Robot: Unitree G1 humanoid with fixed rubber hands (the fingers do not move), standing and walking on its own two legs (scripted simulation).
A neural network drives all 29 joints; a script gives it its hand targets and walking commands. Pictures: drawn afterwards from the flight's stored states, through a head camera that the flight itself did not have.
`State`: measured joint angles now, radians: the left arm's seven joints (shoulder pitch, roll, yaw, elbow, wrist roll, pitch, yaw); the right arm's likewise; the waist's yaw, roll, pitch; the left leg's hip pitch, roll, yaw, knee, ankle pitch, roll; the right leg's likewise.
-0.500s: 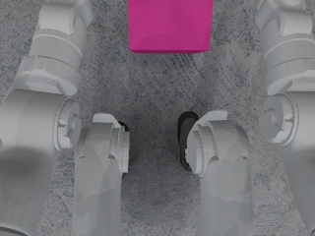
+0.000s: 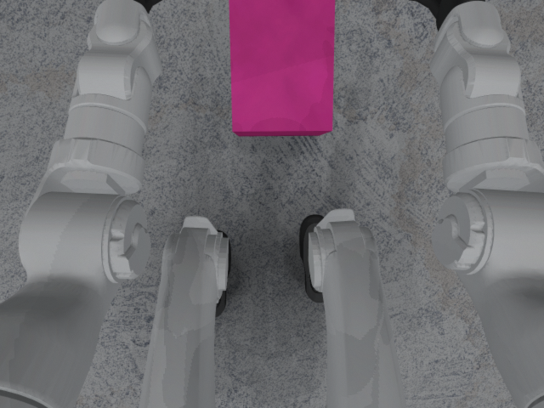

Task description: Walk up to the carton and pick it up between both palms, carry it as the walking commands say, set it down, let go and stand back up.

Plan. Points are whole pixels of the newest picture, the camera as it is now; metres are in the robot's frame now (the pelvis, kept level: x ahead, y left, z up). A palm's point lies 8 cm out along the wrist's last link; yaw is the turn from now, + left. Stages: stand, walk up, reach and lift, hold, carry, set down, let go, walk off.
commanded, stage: set down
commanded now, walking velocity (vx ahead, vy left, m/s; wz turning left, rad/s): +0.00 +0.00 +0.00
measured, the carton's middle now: (280, 55) +0.58 -0.05 -0.40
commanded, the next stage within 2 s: let go in 0.76 s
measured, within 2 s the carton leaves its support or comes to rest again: neither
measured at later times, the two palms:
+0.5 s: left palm out of the picture +0.56 +0.13 +0.04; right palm out of the picture +0.54 -0.24 +0.04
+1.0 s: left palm out of the picture +0.52 +0.14 +0.09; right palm out of the picture +0.49 -0.23 +0.09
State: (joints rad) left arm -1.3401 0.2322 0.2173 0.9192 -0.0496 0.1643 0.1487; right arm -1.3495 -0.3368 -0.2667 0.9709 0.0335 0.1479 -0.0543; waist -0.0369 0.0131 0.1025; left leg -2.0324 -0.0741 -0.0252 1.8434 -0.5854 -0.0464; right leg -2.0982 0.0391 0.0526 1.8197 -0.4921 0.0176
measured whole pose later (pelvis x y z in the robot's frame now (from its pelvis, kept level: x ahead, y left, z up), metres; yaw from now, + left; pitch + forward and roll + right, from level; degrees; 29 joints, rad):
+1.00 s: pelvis +0.06 +0.00 +0.22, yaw -2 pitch +41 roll +1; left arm -0.86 0.10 0.30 0.68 0.18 0.13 0.08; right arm -0.88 -0.17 -0.34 0.73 -0.19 0.12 0.03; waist -0.02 0.01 0.00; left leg -1.29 -0.03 -0.05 0.88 -0.31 -0.03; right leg -1.34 0.03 0.06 0.86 -0.24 0.01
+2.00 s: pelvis +0.12 +0.00 +0.30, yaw -2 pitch -3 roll -1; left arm 0.22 0.22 0.03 0.43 0.00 0.11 -0.08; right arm 0.22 -0.21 -0.04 0.42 -0.02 0.13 0.07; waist 0.00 0.02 0.10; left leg -0.07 -0.01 -0.08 0.43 -0.30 0.00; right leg -0.11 0.02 0.04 0.42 -0.24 0.00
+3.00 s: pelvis +0.13 +0.00 +0.30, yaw -2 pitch -1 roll +0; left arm 0.15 0.35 0.03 0.90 0.03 0.00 0.02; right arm 0.18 -0.36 -0.02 0.85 -0.03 0.00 -0.03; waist 0.00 0.01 0.02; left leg -0.10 -0.02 -0.08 0.42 -0.29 0.00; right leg -0.15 0.02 0.04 0.43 -0.25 0.00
